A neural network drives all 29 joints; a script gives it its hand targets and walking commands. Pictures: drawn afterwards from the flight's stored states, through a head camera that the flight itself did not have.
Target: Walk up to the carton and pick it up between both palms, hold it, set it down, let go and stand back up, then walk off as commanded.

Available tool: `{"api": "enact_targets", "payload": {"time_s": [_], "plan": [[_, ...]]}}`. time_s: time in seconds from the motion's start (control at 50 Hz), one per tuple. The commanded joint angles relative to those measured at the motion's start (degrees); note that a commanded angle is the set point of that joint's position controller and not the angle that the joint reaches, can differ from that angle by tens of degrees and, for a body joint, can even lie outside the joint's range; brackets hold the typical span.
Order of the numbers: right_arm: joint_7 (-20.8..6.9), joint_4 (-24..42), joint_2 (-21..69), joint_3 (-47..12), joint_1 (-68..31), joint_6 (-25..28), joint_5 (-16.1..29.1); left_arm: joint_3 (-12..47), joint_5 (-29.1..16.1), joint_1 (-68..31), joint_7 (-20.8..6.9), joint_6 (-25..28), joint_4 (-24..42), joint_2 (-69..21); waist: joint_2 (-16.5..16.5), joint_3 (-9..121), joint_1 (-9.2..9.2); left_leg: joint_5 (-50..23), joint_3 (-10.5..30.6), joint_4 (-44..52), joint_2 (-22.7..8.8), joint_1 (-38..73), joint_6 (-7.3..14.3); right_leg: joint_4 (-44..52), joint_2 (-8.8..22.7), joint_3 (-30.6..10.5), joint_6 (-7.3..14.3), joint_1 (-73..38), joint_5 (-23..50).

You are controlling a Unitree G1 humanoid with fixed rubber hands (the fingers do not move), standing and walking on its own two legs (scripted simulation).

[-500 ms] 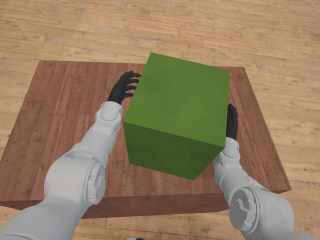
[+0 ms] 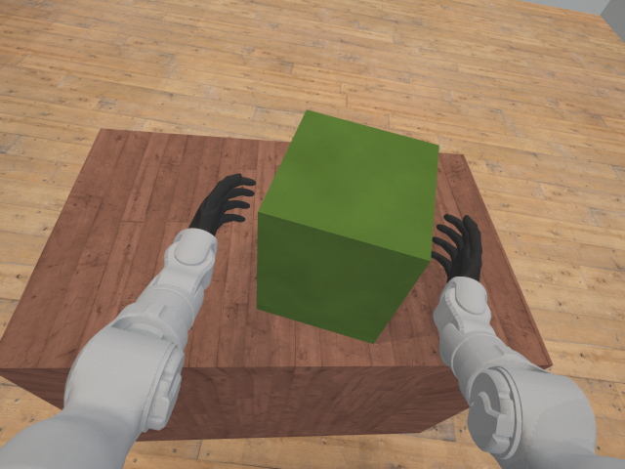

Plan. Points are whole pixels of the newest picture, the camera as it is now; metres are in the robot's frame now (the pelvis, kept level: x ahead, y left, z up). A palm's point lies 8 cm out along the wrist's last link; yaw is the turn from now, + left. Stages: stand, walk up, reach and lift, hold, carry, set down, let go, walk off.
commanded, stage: set down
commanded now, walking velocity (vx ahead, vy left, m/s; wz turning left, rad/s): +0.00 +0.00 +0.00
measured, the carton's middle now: (341, 232) +0.46 -0.03 +0.01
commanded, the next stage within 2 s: none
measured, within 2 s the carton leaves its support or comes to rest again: neither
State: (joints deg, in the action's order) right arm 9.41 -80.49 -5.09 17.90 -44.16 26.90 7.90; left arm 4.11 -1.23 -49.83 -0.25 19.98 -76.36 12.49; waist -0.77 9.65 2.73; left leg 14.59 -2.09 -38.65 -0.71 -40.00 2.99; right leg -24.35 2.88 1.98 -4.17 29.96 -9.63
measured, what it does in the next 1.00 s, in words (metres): stands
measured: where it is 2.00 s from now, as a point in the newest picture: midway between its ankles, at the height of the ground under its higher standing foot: outside the picture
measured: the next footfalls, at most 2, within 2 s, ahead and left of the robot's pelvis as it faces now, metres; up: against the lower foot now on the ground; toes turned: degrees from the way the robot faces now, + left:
none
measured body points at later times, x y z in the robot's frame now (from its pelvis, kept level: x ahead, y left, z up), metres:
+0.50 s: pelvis +0.00 -0.02 +0.00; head +0.05 +0.02 +0.45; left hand +0.38 +0.18 -0.01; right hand +0.33 -0.21 +0.00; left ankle +0.04 +0.04 -0.72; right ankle +0.01 -0.21 -0.72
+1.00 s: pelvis +0.00 -0.04 +0.01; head +0.01 -0.01 +0.46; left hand +0.28 +0.19 -0.01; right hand +0.25 -0.22 +0.02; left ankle +0.04 +0.04 -0.72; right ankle +0.01 -0.21 -0.72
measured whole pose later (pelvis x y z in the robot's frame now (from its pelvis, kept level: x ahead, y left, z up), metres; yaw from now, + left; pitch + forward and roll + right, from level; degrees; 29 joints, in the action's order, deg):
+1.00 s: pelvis +0.00 -0.04 +0.01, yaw +2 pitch -1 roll -2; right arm 20.6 -27.9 4.7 1.3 3.1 19.9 9.4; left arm -1.1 -4.0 -5.9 -11.6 7.9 -34.0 17.4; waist -1.9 -1.6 0.3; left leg 14.2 -2.0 -33.0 -0.7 -18.0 2.3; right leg -26.1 2.9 2.0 -4.2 11.6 -13.4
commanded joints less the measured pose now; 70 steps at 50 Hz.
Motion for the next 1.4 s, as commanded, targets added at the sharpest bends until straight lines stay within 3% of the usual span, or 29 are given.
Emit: {"api": "enact_targets", "payload": {"time_s": [0.0,0.04,0.1,0.22,0.28,0.3,0.34,0.36,0.38,0.48,0.5,0.52,0.54,0.58,0.6,0.62,0.7,0.8,0.88,0.94,1.0,1.04,1.12,1.14,1.2,1.24,1.26,1.36,1.38], "plan": [[1.0,9.9,-6.9,-11.2,-12.4,0.0,5.0,2.1,-10.4,-18.5,-1.4,2.1,5.2,7.0,8.4,25.5,4.58,-7.8,6.9,9.4,-2.6,30.6,-10.2,-5.1,-5.1,3.3,2.8,0.4,1.3],[1.5,11.3,-6.0,-12.2,-14.7,-0.2,5.1,1.7,-11.5,-20.6,-2.0,2.5,4.5,8.9,6.5,25.9,3.44,-9.6,5.3,7.6,-1.0,30.5,-9.8,-4.3,-5.2,2.9,3.1,1.4,-0.2],[2.2,13.2,-5.3,-12.6,-6.7,0.9,4.9,1.5,-9.9,-12.9,-2.3,2.3,9.6,7.6,9.4,26.1,3.49,-9.0,6.7,8.3,-1.8,33.3,-10.3,-4.2,-5.4,3.1,3.4,1.1,2.9],[3.0,19.2,-4.2,-14.3,-8.1,0.7,4.4,-1.0,-10.8,-14.4,-2.8,3.2,14.5,10.8,8.5,26.2,1.73,-13.1,6.5,7.1,-1.6,35.5,-10.3,-3.3,-5.8,2.4,3.7,0.7,1.0],[3.8,22.9,-2.6,-17.8,6.0,2.9,4.7,-4.2,-8.1,-2.0,-4.0,2.7,23.7,9.4,7.8,29.1,0.74,-27.7,5.5,4.8,-0.9,43.4,-10.9,-2.1,-6.9,2.4,3.6,-4.7,10.4],[3.8,23.0,-3.7,-15.9,-1.8,1.3,3.7,-4.5,-8.6,-10.0,-4.2,2.7,20.9,11.7,7.9,29.2,0.83,-23.8,5.1,4.6,-0.8,41.6,-10.6,-1.0,-7.1,2.1,3.9,-1.4,4.4],[4.0,26.6,-0.9,-18.1,7.7,2.7,4.9,-5.3,-7.9,1.1,-4.9,1.7,26.1,10.4,8.2,26.0,-1.04,-25.9,5.2,5.2,-0.6,42.9,-11.0,-0.8,-7.1,1.7,4.1,-4.4,7.6],[4.6,26.8,-1.3,-17.1,4.7,2.2,4.1,-4.1,-8.2,-1.9,-5.1,1.9,26.6,10.7,8.7,25.6,0.47,-24.4,6.3,5.5,-1.5,42.2,-10.8,-0.8,-7.1,1.8,4.2,-2.6,5.7],[4.6,30.2,-0.7,-18.0,6.4,2.2,4.0,-5.4,-8.5,0.2,-5.3,1.3,28.7,11.2,8.0,25.9,-1.44,-24.1,6.1,6.0,-1.3,42.9,-10.9,0.1,-7.1,1.4,3.9,-4.4,5.0],[6.0,36.3,0.8,-20.1,21.6,2.7,3.6,-6.6,-7.0,15.0,-7.4,-1.7,36.2,10.5,7.4,19.7,-1.50,-28.5,5.6,6.9,-1.2,47.2,-10.8,2.3,-7.4,1.2,4.1,-8.8,9.1],[6.6,38.2,1.9,-19.6,14.5,1.4,2.9,-6.4,-8.4,7.6,-7.6,-1.6,35.4,12.4,7.3,18.9,-2.01,-25.9,4.5,6.5,-0.9,44.5,-10.3,2.8,-7.0,1.1,3.9,-7.4,4.7],[6.7,39.5,3.2,-21.5,20.0,1.7,3.4,-6.6,-7.4,12.4,-7.8,-2.1,37.5,11.7,7.2,18.2,-2.97,-25.3,4.9,7.1,-0.9,44.6,-10.0,2.7,-6.9,0.8,4.1,-8.4,6.0],[7.0,40.2,2.9,-19.9,14.6,0.2,2.2,-6.2,-8.2,7.5,-7.8,-2.3,37.3,13.1,7.5,15.9,-2.23,-20.0,4.8,7.7,-1.1,41.0,-9.7,2.7,-6.7,0.6,4.2,-8.3,1.5],[7.4,43.1,5.1,-21.5,22.4,0.1,1.7,-6.2,-8.5,15.1,-8.1,-3.1,42.4,12.1,7.4,14.9,-2.92,-20.2,5.0,8.6,-1.3,42.9,-9.6,3.1,-6.3,0.2,4.7,-11.2,3.4],[7.8,43.2,4.1,-20.6,18.6,-0.9,1.3,-5.3,-9.2,10.7,-8.2,-3.2,41.1,13.6,7.0,13.4,-2.49,-19.5,4.5,8.4,-1.3,42.4,-9.3,3.4,-6.3,0.3,4.7,-9.3,1.8],[7.7,45.9,5.5,-22.0,25.9,-0.3,1.8,-6.7,-8.5,18.1,-8.5,-3.9,44.3,13.3,8.5,13.7,-4.48,-20.8,4.6,8.5,-1.0,43.8,-9.4,3.4,-6.1,-0.2,4.9,-10.6,3.6],[9.6,50.3,7.0,-23.3,28.5,-2.1,0.4,-7.8,-9.0,21.8,-9.8,-6.1,46.0,14.1,5.5,6.6,-5.36,-16.8,2.8,10.5,-0.7,41.6,-8.3,4.9,-5.9,-0.4,4.8,-14.2,2.5],[10.6,54.6,9.1,-26.2,39.6,-3.4,-0.1,-7.5,-9.8,31.1,-10.7,-8.0,54.0,14.3,5.5,2.4,-5.45,-16.9,3.3,11.0,-1.3,44.4,-8.4,5.8,-5.2,-0.5,5.6,-15.6,2.9],[12.1,60.3,9.2,-25.6,39.3,-4.9,-1.1,-8.0,-11.0,31.3,-11.8,-11.0,57.8,16.0,4.8,-3.1,-5.49,-14.0,1.9,12.3,-1.2,41.2,-8.0,6.7,-5.2,-0.6,5.9,-17.0,-0.1],[11.7,65.2,9.2,-25.9,40.6,-6.5,-1.9,-7.6,-11.9,31.8,-11.3,-11.3,60.2,16.6,7.1,-4.3,-6.51,-6.7,1.9,14.5,-1.8,37.6,-7.1,5.6,-4.6,-0.8,6.3,-19.0,-3.6],[11.5,70.1,8.4,-25.0,41.1,-8.2,-2.3,-6.7,-14.6,32.8,-10.7,-10.3,63.9,18.9,4.6,-1.6,-6.41,-4.7,2.1,14.5,-2.3,37.9,-6.6,5.3,-4.7,-0.9,6.3,-18.2,-5.3],[11.7,70.0,10.2,-26.9,54.2,-8.6,-1.8,-8.1,-13.0,44.5,-11.3,-10.8,66.9,17.8,5.4,-5.6,-7.10,-9.1,1.6,15.4,-2.0,41.5,-6.7,6.6,-4.3,-1.0,6.4,-20.7,-2.5],[11.7,72.8,9.5,-26.2,50.1,-11.4,-1.7,-6.4,-14.7,40.1,-11.6,-11.7,68.1,19.0,7.7,-6.6,-6.11,-4.5,2.3,16.2,-2.9,35.9,-6.2,5.3,-4.5,-1.0,6.5,-21.0,-5.6],[11.6,72.5,10.0,-27.5,58.6,-11.2,-1.4,-7.8,-12.7,48.9,-11.7,-12.4,69.6,17.4,8.4,-9.5,-7.45,-6.3,2.2,17.3,-2.9,39.6,-6.3,6.4,-4.3,-1.1,6.5,-22.4,-3.9],[11.2,76.5,10.2,-27.5,60.6,-11.9,-0.8,-7.7,-13.3,51.1,-11.8,-12.8,73.2,17.8,9.3,-9.9,-8.24,-8.6,2.1,17.3,-2.8,39.0,-6.6,6.4,-4.3,-1.3,6.8,-23.0,-3.4],[11.0,78.6,8.8,-26.9,56.8,-13.1,-1.4,-6.5,-14.8,47.5,-11.4,-12.2,72.5,19.0,7.6,-8.6,-6.81,-6.2,1.9,16.8,-2.2,36.9,-6.2,6.6,-3.8,-1.9,7.0,-22.1,-6.3],[10.6,79.0,8.7,-27.1,59.3,-13.1,-1.8,-7.6,-13.9,49.8,-11.1,-12.2,73.0,19.1,8.8,-8.8,-8.14,-8.1,1.5,16.8,-2.1,38.4,-6.4,6.7,-3.7,-1.7,7.1,-21.8,-6.4],[9.5,81.7,6.8,-26.3,61.9,-16.6,-2.3,-5.7,-15.2,52.5,-10.5,-12.9,73.4,19.0,7.5,-11.6,-6.62,-3.3,2.4,19.0,-3.0,34.9,-5.3,6.3,-4.1,-1.6,6.9,-24.3,-7.5],[8.9,82.3,6.9,-27.0,61.0,-17.2,-1.8,-6.2,-15.0,52.7,-10.5,-12.7,72.7,18.5,7.2,-12.5,-8.04,-1.3,2.7,19.6,-2.7,33.4,-4.9,6.0,-4.0,-2.1,6.9,-24.5,-8.8]]}}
